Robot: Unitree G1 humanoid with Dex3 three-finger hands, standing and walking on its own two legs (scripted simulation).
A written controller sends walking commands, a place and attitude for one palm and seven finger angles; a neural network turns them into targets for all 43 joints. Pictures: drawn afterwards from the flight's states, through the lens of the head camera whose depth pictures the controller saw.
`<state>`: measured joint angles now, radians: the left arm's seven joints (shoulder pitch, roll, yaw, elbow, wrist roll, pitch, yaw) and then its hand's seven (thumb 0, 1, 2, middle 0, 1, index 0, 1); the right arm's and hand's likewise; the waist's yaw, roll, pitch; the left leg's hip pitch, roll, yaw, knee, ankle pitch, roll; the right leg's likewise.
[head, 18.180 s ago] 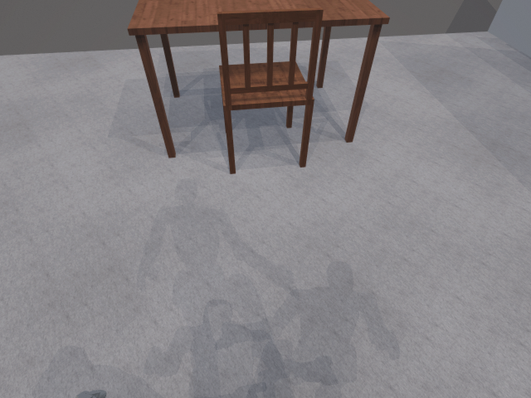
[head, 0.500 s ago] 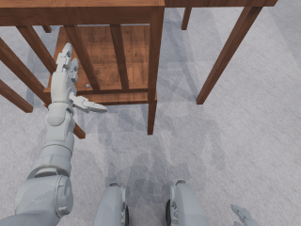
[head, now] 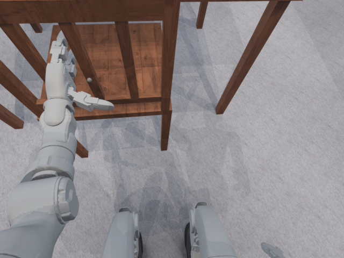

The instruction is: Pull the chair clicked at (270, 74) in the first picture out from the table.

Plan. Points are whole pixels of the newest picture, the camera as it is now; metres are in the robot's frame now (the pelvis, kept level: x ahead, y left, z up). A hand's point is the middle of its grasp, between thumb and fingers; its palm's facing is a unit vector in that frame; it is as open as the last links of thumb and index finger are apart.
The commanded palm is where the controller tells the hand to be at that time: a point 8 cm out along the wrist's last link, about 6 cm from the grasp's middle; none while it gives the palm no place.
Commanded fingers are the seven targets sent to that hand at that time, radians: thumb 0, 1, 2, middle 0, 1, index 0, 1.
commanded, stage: push the fingers through the gap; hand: left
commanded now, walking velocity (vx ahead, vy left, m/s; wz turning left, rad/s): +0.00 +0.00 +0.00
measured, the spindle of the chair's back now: (87, 67) +0.56 +0.18 +0.02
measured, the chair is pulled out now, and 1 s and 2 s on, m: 0.00 0.00 0.02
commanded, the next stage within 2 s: hook a spindle and tug to test in 0.52 s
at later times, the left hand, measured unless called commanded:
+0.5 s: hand (89, 76) +0.51 +0.16 +0.05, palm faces +0.05 -1.00 -0.04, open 17.0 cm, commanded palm +0.49 +0.21 +0.04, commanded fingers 0.00 -0.50 0.30 -0.06 -0.08 -0.06 -0.08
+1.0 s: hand (93, 73) +0.53 +0.16 +0.04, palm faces +0.05 -1.00 -0.04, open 15.2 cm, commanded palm +0.50 +0.20 +0.04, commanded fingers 0.00 -0.22 0.42 -0.41 -1.18 -0.41 -1.18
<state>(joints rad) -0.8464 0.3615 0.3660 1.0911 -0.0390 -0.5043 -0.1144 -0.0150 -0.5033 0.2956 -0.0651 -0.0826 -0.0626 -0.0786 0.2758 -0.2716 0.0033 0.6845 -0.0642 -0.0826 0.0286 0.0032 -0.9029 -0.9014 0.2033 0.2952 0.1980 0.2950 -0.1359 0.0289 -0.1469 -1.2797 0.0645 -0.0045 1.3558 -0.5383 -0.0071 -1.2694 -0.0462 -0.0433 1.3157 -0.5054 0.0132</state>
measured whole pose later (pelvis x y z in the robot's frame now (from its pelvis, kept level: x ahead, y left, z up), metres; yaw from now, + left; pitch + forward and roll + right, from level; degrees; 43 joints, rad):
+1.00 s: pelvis +0.01 +0.00 +0.00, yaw -1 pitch +28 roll -3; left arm -0.91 0.39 0.37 1.11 -0.02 -0.47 -0.10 -0.02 -0.49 0.30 -0.25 -0.67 -0.25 -0.66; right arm 0.29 -0.27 0.01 0.68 -0.07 -0.04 0.04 0.00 -0.90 -0.90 0.20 0.30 0.20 0.29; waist -0.16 0.03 -0.14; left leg -1.31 0.07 -0.02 1.36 -0.55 -0.01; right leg -1.29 -0.04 -0.05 1.31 -0.51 0.02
